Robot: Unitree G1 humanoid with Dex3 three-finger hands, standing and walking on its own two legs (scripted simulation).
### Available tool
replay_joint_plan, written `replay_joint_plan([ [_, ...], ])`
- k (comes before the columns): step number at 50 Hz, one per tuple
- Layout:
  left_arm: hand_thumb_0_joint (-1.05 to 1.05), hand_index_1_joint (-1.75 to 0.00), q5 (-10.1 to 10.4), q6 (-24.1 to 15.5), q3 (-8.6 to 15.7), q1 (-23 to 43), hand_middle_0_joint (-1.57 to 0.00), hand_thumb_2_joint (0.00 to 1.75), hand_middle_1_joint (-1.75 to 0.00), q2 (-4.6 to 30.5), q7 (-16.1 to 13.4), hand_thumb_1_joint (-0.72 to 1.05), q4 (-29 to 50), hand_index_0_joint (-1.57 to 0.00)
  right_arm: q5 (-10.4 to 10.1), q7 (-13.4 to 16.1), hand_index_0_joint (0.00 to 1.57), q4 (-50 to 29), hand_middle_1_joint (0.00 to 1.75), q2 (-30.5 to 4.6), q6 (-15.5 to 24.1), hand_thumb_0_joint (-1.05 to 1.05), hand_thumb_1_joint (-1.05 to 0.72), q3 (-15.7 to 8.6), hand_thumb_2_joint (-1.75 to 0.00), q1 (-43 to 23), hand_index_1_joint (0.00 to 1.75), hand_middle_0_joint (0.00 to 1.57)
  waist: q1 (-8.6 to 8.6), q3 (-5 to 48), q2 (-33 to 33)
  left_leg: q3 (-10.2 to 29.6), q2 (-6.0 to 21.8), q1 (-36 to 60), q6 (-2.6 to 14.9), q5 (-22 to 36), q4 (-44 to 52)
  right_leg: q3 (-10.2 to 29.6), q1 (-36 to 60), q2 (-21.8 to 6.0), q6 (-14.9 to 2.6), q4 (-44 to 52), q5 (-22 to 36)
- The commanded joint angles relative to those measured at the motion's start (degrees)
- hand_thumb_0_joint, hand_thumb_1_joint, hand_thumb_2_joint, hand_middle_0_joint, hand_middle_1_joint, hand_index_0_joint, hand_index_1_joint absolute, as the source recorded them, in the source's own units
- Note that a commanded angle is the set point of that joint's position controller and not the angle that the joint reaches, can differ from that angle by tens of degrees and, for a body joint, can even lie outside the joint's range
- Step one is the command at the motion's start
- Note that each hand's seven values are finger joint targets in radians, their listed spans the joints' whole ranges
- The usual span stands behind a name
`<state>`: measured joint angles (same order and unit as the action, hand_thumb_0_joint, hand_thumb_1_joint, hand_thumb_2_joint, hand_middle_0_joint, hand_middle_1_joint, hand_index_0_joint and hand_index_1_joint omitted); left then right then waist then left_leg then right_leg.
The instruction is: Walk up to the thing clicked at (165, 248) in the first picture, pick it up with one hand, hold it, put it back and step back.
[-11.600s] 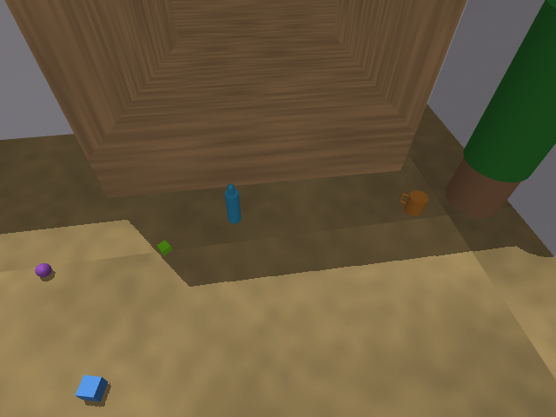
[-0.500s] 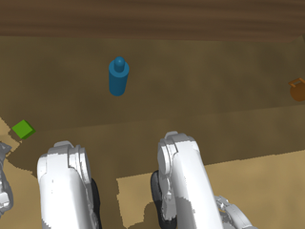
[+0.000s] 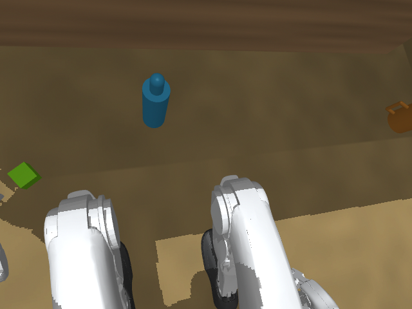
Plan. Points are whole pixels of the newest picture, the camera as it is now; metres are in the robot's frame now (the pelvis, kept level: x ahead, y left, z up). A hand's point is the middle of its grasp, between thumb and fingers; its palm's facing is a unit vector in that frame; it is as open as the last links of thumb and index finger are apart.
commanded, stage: rise first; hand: left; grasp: from above
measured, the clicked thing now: (25, 175) +0.38 +0.36 -0.30
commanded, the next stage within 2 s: approach in 1.16 s
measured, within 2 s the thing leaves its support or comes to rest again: neither
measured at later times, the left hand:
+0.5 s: hand out of the picture +0.35 +0.39 -0.17, palm faces -0.24 -0.34 -0.91, open 14.1 cm
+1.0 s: hand out of the picture +0.36 +0.39 -0.17, palm faces -0.24 -0.36 -0.90, open 14.2 cm
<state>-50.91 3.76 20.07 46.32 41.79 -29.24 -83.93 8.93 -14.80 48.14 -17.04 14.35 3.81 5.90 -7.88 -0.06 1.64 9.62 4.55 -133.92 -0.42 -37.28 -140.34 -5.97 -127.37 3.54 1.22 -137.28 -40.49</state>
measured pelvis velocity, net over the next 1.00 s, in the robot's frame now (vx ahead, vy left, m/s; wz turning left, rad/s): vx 0.00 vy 0.00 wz -0.01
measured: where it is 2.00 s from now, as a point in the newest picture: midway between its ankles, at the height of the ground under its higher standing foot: (173, 291)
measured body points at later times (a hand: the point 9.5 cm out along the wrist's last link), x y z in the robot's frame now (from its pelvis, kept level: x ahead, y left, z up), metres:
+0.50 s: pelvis +0.00 +0.00 +0.00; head +0.22 +0.07 +0.38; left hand +0.36 +0.40 -0.12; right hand +0.09 -0.26 -0.11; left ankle +0.08 +0.14 -0.28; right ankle +0.10 -0.12 -0.28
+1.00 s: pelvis +0.00 +0.00 -0.01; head +0.22 +0.07 +0.38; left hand +0.37 +0.40 -0.12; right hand +0.07 -0.26 -0.12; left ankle +0.08 +0.14 -0.28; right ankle +0.10 -0.12 -0.28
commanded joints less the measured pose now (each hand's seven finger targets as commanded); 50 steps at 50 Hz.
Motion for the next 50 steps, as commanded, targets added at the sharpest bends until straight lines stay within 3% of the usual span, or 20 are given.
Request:
replay_joint_plan([
  [1,0.00,-0.98,-0.2,0.2,-0.1,10.5,-0.15,0.92,-0.99,15.7,-1.4,-0.50,5.1,-0.15,-0.8,0.1,0.20,-0.6,0.30,-13.3,1.5,0.00,-0.91,-3.9,-0.90,11.4,0.30,0.20,0.40,36.3,-13.4,-5.4,-0.7,28.6,1.63,8.3,13.1,-4.3,16.1,1.5,-2.93,15.5,11.9],
  [4,0.00,-0.98,-0.3,0.1,1.1,10.2,-0.15,0.94,-0.98,17.1,-1.5,-0.52,6.5,-0.14,-0.8,-0.2,0.20,-0.9,0.30,-13.4,1.6,0.00,-0.91,-3.8,-0.90,10.7,0.30,0.20,1.25,37.1,-13.9,-5.5,-0.7,28.8,1.57,8.1,13.5,-4.3,16.5,1.5,-2.98,15.4,11.4],
  [8,0.00,-0.99,-1.1,-0.4,0.2,10.6,-0.15,0.95,-0.98,16.8,-1.5,-0.53,7.3,-0.14,-1.1,-0.3,0.20,-1.2,0.30,-13.1,1.6,0.00,-0.91,-3.8,-0.90,9.8,0.30,0.20,1.28,36.1,-14.6,-5.9,-0.9,28.0,1.62,5.8,13.8,-3.9,15.6,1.7,-3.22,15.8,9.0],
  [9,0.00,-0.99,-1.2,-0.6,0.4,13.0,-0.14,0.95,-0.98,17.2,-1.6,-0.53,8.7,-0.13,-1.0,-0.3,0.20,-1.3,0.30,-13.4,1.7,0.00,-0.91,-3.9,-0.90,10.0,0.30,0.20,0.43,36.5,-15.2,-5.7,-0.9,28.1,1.59,5.4,14.0,-4.1,15.5,1.6,-3.21,15.6,8.8],
  [11,0.00,-0.99,-1.4,-0.6,1.3,11.7,-0.13,0.96,-0.98,18.1,-2.2,-0.55,8.3,-0.12,-0.9,-0.3,0.20,-1.3,0.30,-13.6,1.7,0.00,-0.91,-3.8,-0.90,9.7,0.30,0.20,0.86,36.3,-14.7,-5.7,-0.8,28.1,1.65,5.7,13.7,-4.0,15.3,1.5,-3.09,15.7,8.9],
  [13,0.00,-1.00,-1.6,-0.8,-0.4,12.0,-0.13,0.97,-0.99,16.2,-2.2,-0.56,6.8,-0.11,-0.8,-0.4,0.20,-1.0,0.30,-13.4,1.8,0.00,-0.91,-3.8,-0.90,9.7,0.30,0.20,-0.10,35.2,-13.8,-5.8,-0.9,26.8,1.75,4.8,13.4,-3.8,14.7,1.6,-3.06,16.0,8.2],
  [18,0.00,-1.03,-1.0,-0.9,-0.4,11.2,-0.10,0.98,-1.02,14.8,-3.1,-0.58,4.3,-0.09,-0.4,-0.5,0.20,-0.4,0.30,-13.4,2.4,0.00,-0.91,-3.7,-0.90,10.1,0.30,0.20,0.17,35.0,-13.6,-5.6,-0.8,27.5,1.49,5.3,13.7,-4.3,14.9,1.6,-3.15,15.8,8.5],
  [21,0.00,-1.03,-1.7,-1.0,0.4,12.8,-0.10,0.99,-1.02,17.7,-3.6,-0.58,4.6,-0.10,-0.3,-0.5,0.20,-0.5,0.30,-13.8,2.8,0.00,-0.91,-3.5,-0.90,9.8,0.30,0.20,0.16,34.8,-14.5,-5.5,-0.9,27.6,1.57,5.2,13.5,-4.3,14.5,1.5,-3.01,15.5,8.4],
  [24,0.00,-1.03,-1.9,-0.9,-0.4,13.8,-0.10,0.98,-1.03,16.4,-3.7,-0.57,4.1,-0.10,0.1,-0.8,0.20,-0.2,0.30,-13.7,3.1,0.00,-0.91,-3.4,-0.90,10.1,0.30,0.20,-0.65,34.7,-15.3,-5.6,-0.8,28.1,1.48,5.3,13.3,-4.3,14.3,1.6,-3.09,15.5,8.6],
  [25,0.00,-1.02,-1.6,-0.8,0.7,13.6,-0.11,0.98,-1.02,16.8,-3.9,-0.57,3.7,-0.11,0.1,-0.9,0.20,-0.3,0.30,-14.0,3.2,0.00,-0.91,-3.4,-0.90,10.2,0.30,0.20,-0.66,34.6,-14.7,-5.4,-0.7,28.5,1.41,5.8,13.4,-4.7,14.5,1.5,-2.95,15.3,9.0],
  [26,0.00,-1.02,-1.3,-0.9,1.0,12.5,-0.11,0.97,-1.02,17.3,-4.1,-0.56,4.4,-0.10,0.0,-0.9,0.20,-0.3,0.30,-14.2,3.4,0.00,-0.91,-3.6,-0.90,9.5,0.30,0.20,0.38,35.3,-16.1,-5.1,-0.7,29.2,1.17,4.9,14.2,-4.9,13.4,1.4,-3.21,14.8,7.9],
  [29,0.00,-1.03,-1.5,-0.6,0.5,12.6,-0.10,0.99,-1.02,16.5,-4.5,-0.58,5.4,-0.09,0.0,-1.1,0.20,-0.3,0.30,-14.0,3.4,0.00,-0.91,-3.6,-0.90,9.7,0.30,0.20,0.32,36.7,-18.0,-5.1,-0.6,30.9,0.93,5.4,14.5,-5.1,13.6,1.3,-3.39,14.2,8.7],
  [39,0.00,-1.03,-0.6,0.0,0.7,13.1,-0.09,0.99,-1.04,16.5,-3.3,-0.58,3.0,-0.09,0.2,-1.5,0.20,0.3,0.30,-13.9,3.7,0.00,-0.91,-3.5,-0.90,11.0,0.30,0.20,-0.70,35.5,-12.4,-5.8,-0.8,26.1,2.00,6.6,11.9,-3.8,16.2,1.6,-2.61,16.1,10.0],
  [42,0.00,-1.03,-1.1,-0.1,1.9,12.4,-0.09,1.00,-1.03,18.6,-2.6,-0.59,1.9,-0.08,0.4,-1.7,0.20,1.2,0.30,-14.0,3.8,0.00,-0.90,-3.5,-0.90,12.3,0.30,0.20,-0.42,35.5,-11.9,-5.7,-1.0,26.5,2.07,8.0,11.5,-4.0,17.4,1.6,-2.53,15.6,11.2],
  [45,0.00,-1.03,-1.8,-0.8,1.0,12.6,-0.09,1.00,-1.02,18.2,-2.0,-0.59,0.4,-0.08,0.3,-2.0,0.20,1.0,0.30,-14.1,4.2,0.00,-0.90,-3.3,-0.90,11.5,0.30,0.20,-0.59,34.8,-13.0,-5.3,-1.1,26.3,1.85,6.6,12.2,-4.5,15.8,1.7,-2.85,14.8,9.6],
  [46,0.00,-1.04,-1.7,-1.0,2.7,12.4,-0.10,0.99,-1.03,19.8,-2.3,-0.57,-0.2,-0.10,0.3,-1.9,0.20,1.3,0.30,-14.4,4.1,0.00,-0.91,-3.4,-0.90,12.1,0.30,0.20,-0.14,35.0,-12.9,-5.5,-1.1,25.7,1.92,6.7,11.9,-4.3,17.2,1.9,-2.73,15.3,10.0],
  [48,0.00,-1.02,-2.1,-1.6,0.4,13.4,-0.12,0.98,-1.01,17.8,-2.0,-0.57,1.0,-0.11,0.3,-2.1,0.20,0.2,0.30,-13.9,4.4,0.00,-0.90,-3.1,-0.90,10.8,0.30,0.20,-0.43,34.7,-13.1,-5.5,-1.3,25.4,1.91,5.0,12.1,-4.3,16.0,1.9,-2.81,15.5,8.1],
  [50,0.00,-1.02,-1.9,-1.9,1.3,13.9,-0.11,0.98,-1.01,19.2,-2.7,-0.57,2.8,-0.10,0.3,-2.0,0.20,0.1,0.30,-14.1,4.6,0.00,-0.90,-3.1,-0.90,10.1,0.30,0.20,0.14,34.8,-14.5,-5.6,-1.1,26.1,1.81,4.8,12.2,-4.3,16.0,1.9,-2.89,15.4,7.8],
])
